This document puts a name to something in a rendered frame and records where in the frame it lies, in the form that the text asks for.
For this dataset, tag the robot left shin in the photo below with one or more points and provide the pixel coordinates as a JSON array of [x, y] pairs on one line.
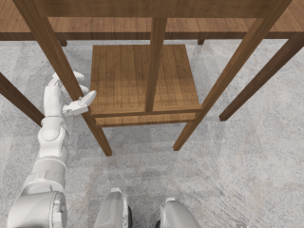
[[125, 220]]

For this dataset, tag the table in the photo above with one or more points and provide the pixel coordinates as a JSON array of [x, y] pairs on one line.
[[290, 25]]

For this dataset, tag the right robot hand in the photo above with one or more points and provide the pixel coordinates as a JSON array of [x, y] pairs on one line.
[[236, 223]]

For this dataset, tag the robot left upper arm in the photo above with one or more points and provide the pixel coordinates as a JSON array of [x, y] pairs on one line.
[[39, 210]]

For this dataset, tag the left robot hand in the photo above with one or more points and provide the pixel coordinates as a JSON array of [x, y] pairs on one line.
[[55, 98]]

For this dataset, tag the left robot thigh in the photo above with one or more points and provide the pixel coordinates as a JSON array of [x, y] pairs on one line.
[[112, 211]]

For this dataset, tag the chair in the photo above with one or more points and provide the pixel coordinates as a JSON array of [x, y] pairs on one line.
[[146, 84]]

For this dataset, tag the left robot forearm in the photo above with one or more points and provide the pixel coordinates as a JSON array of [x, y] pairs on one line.
[[49, 169]]

